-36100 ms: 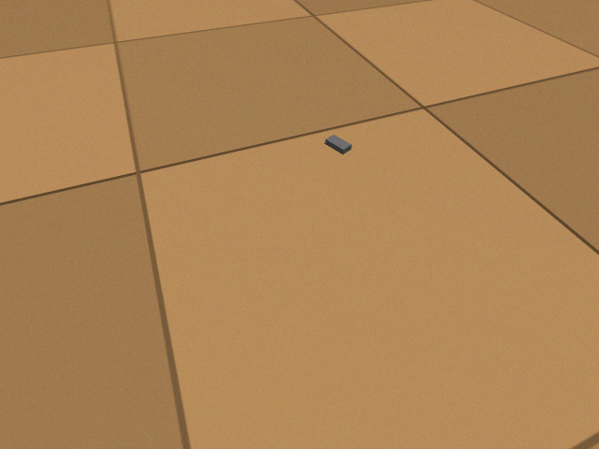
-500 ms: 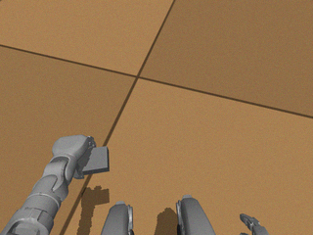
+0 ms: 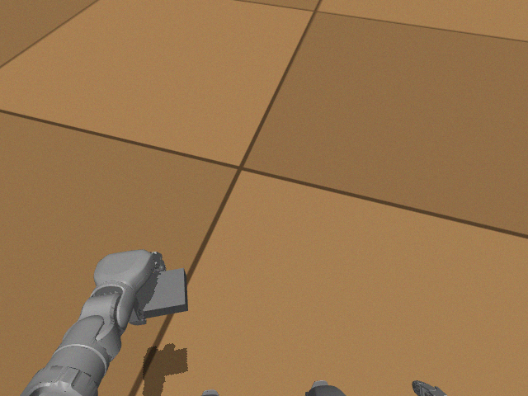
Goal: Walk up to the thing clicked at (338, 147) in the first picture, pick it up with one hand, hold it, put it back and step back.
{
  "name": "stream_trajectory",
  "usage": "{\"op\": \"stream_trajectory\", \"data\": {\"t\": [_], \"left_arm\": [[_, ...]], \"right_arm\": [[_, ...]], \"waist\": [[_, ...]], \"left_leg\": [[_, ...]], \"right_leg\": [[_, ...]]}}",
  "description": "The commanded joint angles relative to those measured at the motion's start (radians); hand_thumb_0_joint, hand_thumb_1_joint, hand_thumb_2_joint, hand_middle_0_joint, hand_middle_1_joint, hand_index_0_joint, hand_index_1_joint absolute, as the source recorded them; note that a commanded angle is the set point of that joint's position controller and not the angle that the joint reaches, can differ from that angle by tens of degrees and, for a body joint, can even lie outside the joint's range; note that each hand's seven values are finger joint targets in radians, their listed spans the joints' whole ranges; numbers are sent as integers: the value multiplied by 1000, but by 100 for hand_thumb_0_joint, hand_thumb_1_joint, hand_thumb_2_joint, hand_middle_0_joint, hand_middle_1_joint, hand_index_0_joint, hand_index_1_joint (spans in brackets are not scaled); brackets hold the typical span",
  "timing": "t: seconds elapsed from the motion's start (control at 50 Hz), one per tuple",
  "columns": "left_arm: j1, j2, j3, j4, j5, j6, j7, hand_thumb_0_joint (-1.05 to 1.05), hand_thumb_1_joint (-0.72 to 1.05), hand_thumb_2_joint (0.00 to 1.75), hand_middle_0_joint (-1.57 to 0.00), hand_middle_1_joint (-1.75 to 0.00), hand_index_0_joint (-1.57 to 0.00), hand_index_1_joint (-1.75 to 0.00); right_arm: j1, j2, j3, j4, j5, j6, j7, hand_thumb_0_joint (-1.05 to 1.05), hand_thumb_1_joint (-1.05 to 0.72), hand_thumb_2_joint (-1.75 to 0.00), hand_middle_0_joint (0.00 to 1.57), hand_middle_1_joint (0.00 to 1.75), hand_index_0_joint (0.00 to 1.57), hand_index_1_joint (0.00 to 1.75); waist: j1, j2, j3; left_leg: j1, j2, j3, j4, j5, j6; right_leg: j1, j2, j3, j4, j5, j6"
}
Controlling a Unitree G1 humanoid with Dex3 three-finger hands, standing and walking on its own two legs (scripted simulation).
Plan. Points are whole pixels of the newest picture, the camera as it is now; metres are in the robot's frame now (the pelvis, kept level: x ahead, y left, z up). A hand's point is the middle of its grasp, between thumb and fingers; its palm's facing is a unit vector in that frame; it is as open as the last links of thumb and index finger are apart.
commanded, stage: lift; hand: left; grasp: from above
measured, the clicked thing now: (147, 295) +0.33 +0.21 -0.12
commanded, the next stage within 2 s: hold in 0.02 s
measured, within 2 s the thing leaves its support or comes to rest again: neither
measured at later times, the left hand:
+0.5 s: hand (122, 285) +0.32 +0.22 -0.03, palm faces -0.46 -0.04 -0.89, open 9.9 cm
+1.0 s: hand (122, 294) +0.29 +0.21 -0.01, palm faces -0.46 -0.04 -0.89, open 9.8 cm
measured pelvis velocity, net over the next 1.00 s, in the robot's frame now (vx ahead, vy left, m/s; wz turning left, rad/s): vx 0.00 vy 0.00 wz -0.02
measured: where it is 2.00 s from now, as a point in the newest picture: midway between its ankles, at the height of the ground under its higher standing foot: outside the picture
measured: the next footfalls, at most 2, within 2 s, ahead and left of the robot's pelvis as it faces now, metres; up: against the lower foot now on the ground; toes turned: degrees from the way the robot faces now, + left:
none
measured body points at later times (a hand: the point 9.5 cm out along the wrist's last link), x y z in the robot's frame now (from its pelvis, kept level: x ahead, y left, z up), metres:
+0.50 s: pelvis +0.01 +0.00 +0.03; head +0.04 -0.01 +0.48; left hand +0.34 +0.22 +0.02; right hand +0.12 -0.26 -0.10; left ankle +0.02 +0.13 -0.69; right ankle +0.03 -0.15 -0.69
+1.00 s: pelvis +0.00 +0.00 +0.03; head +0.01 -0.02 +0.48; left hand +0.31 +0.21 +0.04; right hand +0.13 -0.26 -0.08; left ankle +0.02 +0.13 -0.69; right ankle +0.03 -0.15 -0.69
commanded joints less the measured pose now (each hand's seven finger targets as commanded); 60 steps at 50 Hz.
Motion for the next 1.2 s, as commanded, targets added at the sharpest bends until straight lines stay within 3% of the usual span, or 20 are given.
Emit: {"op": "stream_trajectory", "data": {"t": [0.0, 0.06, 0.08, 0.14, 0.2, 0.26, 0.32, 0.36, 0.4, 0.44, 0.52, 0.62, 0.7, 0.9, 1.04, 1.14, 1.18], "left_arm": [[-258, 199, 70, -173, 0, -22, 15, 0, 65, 71, -109, -45, -106, -48], [-284, 201, 73, -216, 1, -42, 4, 0, 66, 70, -108, -48, -106, -50], [-269, 208, 80, -220, 3, -45, 7, 0, 67, 70, -109, -46, -107, -49], [-277, 199, 72, -223, 17, -47, 17, 0, 64, 68, -107, -44, -105, -46], [-275, 223, 86, -221, 30, -45, 22, 0, 65, 69, -108, -45, -105, -47], [-279, 209, 76, -243, 25, -39, 18, 0, 65, 71, -107, -45, -105, -48], [-259, 187, 56, -220, 17, -36, 0, 0, 63, 66, -106, -44, -104, -46], [-272, 223, 76, -249, 11, -40, -12, 0, 63, 69, -107, -43, -104, -46], [-244, 193, 54, -251, 2, -41, -31, 0, 65, 67, -109, -42, -106, -45], [-226, 202, 64, -240, 8, -39, -42, 0, 64, 67, -107, -45, -105, -47], [-251, 210, 69, -300, -3, -45, -57, 0, 67, 67, -110, -44, -108, -47], [-240, 222, 80, -304, 13, -46, -59, 0, 67, 66, -109, -45, -107, -47], [-265, 222, 78, -340, 13, -47, -63, 0, 66, 66, -108, -46, -106, -48], [-225, 216, 72, -361, 0, -49, -94, 0, 67, 64, -108, -46, -107, -48], [-211, 217, 81, -350, -8, -50, -93, 0, 67, 61, -107, -47, -107, -48], [-258, 224, 79, -429, -11, -56, -98, 0, 69, 64, -109, -49, -109, -50], [-218, 225, 86, -395, -11, -52, -98, 0, 71, 64, -110, -49, -110, -50]], "right_arm": [[17, -140, -51, -105, 4, -25, -12, 0, -90, -90, 20, 30, 20, 30], [20, -144, -55, -109, 2, -22, -12, 0, -90, -90, 20, 30, 20, 30], [15, -142, -54, -110, 2, -21, -12, 0, -89, -90, 20, 30, 20, 30], [6, -143, -53, -116, 4, -17, -11, 0, -89, -90, 20, 30, 20, 30], [-6, -149, -54, -118, 5, -13, -10, 0, -89, -90, 20, 30, 20, 30], [-15, -149, -57, -118, 7, -11, -7, 0, -89, -90, 20, 30, 20, 30], [-16, -149, -56, -114, 7, -12, -7, 0, -89, -90, 20, 30, 20, 30], [-23, -150, -56, -121, 9, -12, -9, 0, -89, -90, 20, 30, 20, 30], [-32, -149, -56, -129, 11, -10, -8, 0, -89, -90, 20, 30, 20, 30], [-32, -150, -53, -130, 11, -7, -10, 0, -89, -90, 20, 30, 20, 30], [-57, -144, -47, -150, 13, -7, -12, 0, -90, -90, 20, 30, 20, 30], [-64, -145, -42, -152, 13, -8, -13, 0, -90, -90, 20, 30, 20, 30], [-78, -142, -41, -159, 15, -11, -13, 0, -90, -90, 20, 30, 20, 30], [-103, -141, -38, -172, 20, -20, -19, 0, -90, -90, 20, 30, 20, 30], [-122, -140, -30, -177, 22, -28, -23, 0, -90, -90, 20, 30, 20, 30], [-135, -132, -27, -181, 22, -32, -26, 0, -90, -90, 20, 30, 20, 30], [-139, -134, -25, -181, 25, -33, -27, 0, -90, -90, 20, 30, 20, 30]], "waist": [[-1, -29, -285], [-2, 12, -296], [10, 20, -299], [-1, 6, -274], [8, 14, -258], [20, 25, -264], [8, -17, -245], [19, 2, -252], [21, -18, -245], [22, -29, -238], [32, -21, -212], [36, -14, -215], [42, 0, -203], [46, -23, -193], [49, -27, -146], [47, -27, -181], [53, -35, -156]], "left_leg": [[224, -48, 18, -160, 288, 21], [272, -44, 18, -183, 323, 13], [294, -40, 15, -197, 336, 8], [304, -45, 20, -217, 319, 11], [325, -43, 22, -241, 307, 9], [362, -39, 16, -265, 328, 2], [361, -39, 14, -272, 353, 7], [360, -45, 24, -278, 347, 9], [371, -44, 28, -286, 359, 10], [368, -44, 28, -288, 378, 11], [365, -49, 34, -313, 312, 15], [385, -42, 29, -321, 342, 10], [384, -45, 29, -340, 290, 11], [415, -47, 37, -367, 271, 17], [412, -42, 28, -397, 223, 15], [439, -52, 42, -391, 244, 21], [436, -53, 45, -404, 229, 21]], "right_leg": [[214, 48, -30, -165, 265, -41], [211, 52, -34, -174, 281, -47], [219, 55, -41, -174, 279, -50], [229, 53, -37, -203, 275, -49], [233, 52, -38, -222, 259, -51], [249, 56, -42, -234, 264, -52], [274, 58, -41, -246, 292, -49], [299, 55, -33, -260, 291, -48], [314, 56, -35, -264, 302, -48], [320, 58, -34, -266, 318, -48], [329, 53, -28, -297, 265, -47], [325, 59, -29, -289, 278, -50], [326, 57, -25, -306, 233, -51], [353, 54, -24, -334, 213, -47], [352, 52, -23, -357, 172, -47], [370, 50, -16, -375, 188, -41], [374, 48, -17, -384, 172, -43]]}}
